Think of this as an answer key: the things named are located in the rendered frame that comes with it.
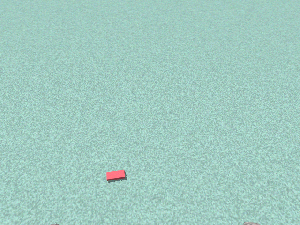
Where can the small box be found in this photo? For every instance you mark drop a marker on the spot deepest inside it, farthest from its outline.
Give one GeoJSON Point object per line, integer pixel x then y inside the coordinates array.
{"type": "Point", "coordinates": [115, 175]}

